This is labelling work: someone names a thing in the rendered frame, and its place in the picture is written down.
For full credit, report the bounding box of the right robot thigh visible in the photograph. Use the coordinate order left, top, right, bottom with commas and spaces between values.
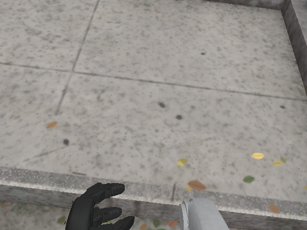
178, 197, 229, 230

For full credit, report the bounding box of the left robot hand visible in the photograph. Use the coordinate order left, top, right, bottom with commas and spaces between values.
64, 182, 135, 230

